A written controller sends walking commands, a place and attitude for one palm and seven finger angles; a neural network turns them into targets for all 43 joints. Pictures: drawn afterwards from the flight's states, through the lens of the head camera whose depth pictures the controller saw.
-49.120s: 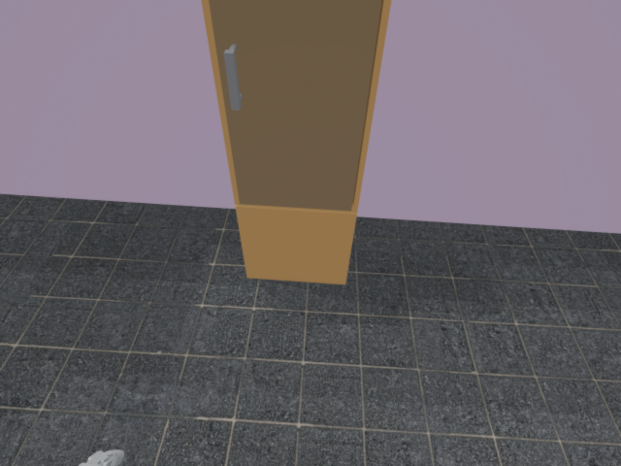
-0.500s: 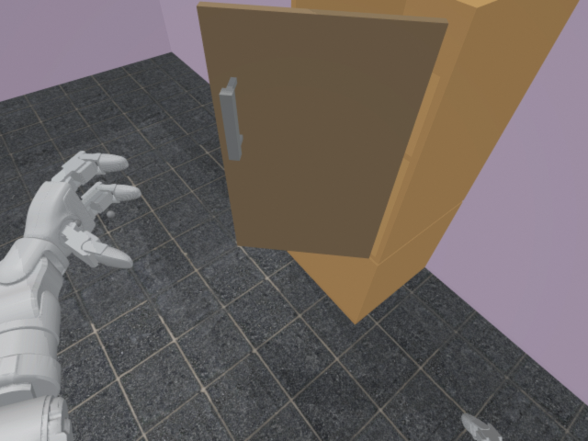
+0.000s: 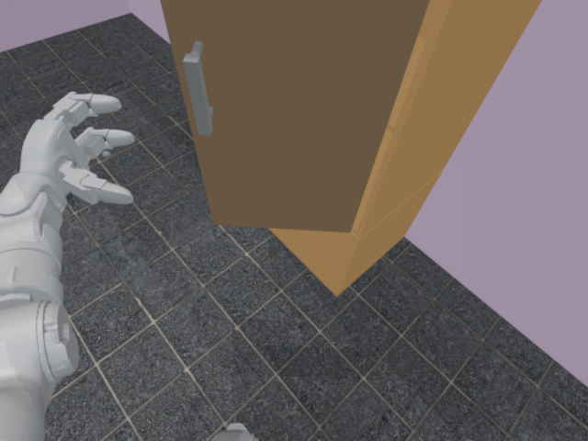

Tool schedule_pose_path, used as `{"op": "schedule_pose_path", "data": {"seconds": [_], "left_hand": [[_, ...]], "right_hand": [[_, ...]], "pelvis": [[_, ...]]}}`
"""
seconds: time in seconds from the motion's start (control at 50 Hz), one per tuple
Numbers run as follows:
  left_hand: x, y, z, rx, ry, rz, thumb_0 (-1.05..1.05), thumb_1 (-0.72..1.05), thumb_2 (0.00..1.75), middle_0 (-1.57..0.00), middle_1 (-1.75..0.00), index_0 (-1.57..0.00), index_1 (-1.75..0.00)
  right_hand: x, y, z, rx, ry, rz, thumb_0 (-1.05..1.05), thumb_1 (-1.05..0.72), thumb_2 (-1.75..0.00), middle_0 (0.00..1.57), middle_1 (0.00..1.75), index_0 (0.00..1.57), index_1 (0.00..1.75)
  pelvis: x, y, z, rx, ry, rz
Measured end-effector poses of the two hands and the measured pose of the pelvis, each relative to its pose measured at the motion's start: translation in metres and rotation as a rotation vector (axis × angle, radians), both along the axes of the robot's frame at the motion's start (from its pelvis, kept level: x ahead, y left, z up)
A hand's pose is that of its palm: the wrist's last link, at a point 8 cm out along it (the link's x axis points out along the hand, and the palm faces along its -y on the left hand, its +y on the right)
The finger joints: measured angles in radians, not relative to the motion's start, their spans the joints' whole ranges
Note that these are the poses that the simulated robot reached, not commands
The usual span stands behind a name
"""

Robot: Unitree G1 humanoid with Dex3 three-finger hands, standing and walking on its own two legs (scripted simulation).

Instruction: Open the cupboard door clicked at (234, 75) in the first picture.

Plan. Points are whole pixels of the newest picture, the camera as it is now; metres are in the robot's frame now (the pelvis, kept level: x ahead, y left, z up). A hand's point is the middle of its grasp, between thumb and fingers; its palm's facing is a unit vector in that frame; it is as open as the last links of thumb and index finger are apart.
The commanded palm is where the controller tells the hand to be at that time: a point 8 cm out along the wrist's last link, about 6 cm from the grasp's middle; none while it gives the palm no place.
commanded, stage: move the hooked fingers beside the handle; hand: left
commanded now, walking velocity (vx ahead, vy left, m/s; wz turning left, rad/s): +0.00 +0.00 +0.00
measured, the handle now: (201, 90) +0.61 +0.13 +0.12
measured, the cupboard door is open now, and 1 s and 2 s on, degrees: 46 46 46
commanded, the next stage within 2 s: slide the fingers in behind the handle in 1.80 s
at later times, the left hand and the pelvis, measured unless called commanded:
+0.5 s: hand (140, 105) +0.56 +0.21 +0.12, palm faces -0.04 -1.00 +0.01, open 14.0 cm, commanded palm +0.55 +0.25 +0.12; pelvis +0.01 +0.01 -0.01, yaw -2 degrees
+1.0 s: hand (144, 108) +0.55 +0.21 +0.12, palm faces -0.05 -1.00 +0.00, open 14.0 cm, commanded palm +0.54 +0.25 +0.11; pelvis +0.02 +0.01 -0.01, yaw -1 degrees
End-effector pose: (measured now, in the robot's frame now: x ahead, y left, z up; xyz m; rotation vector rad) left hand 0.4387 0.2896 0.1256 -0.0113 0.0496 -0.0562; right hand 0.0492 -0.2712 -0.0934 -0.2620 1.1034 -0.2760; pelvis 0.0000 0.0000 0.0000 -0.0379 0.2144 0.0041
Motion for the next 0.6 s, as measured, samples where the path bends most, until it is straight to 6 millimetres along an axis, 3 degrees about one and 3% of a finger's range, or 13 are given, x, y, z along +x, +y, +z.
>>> {"op": "schedule_pose_path", "data": {"seconds": [0.32,0.46,0.6], "left_hand": [[0.071,-0.023,-0.001,-0.016,-0.008,0.0,-0.01,-0.5,0.3,-0.3,-1.2,-0.3,-1.2],[0.096,-0.022,-0.004,-0.001,0.012,0.018,-0.01,-0.5,0.3,-0.3,-1.2,-0.3,-1.2],[0.117,-0.026,-0.001,-0.014,-0.013,0.004,-0.01,-0.5,0.3,-0.3,-1.2,-0.3,-1.2]], "right_hand": [[-0.084,0.005,-0.002,-0.026,0.245,-0.127,0.01,-0.9,-0.9,0.21,0.3,0.21,0.3],[-0.104,0.017,0.001,-0.017,0.322,-0.162,0.01,-0.9,-0.9,0.21,0.3,0.21,0.3],[-0.112,0.027,0.002,-0.006,0.387,-0.172,0.0,-0.9,-0.9,0.21,0.3,0.21,0.3]], "pelvis": [[0.005,0.008,-0.009,-0.016,0.095,-0.022],[0.01,0.012,-0.012,-0.024,0.133,-0.029],[0.016,0.015,-0.014,-0.031,0.166,-0.028]]}}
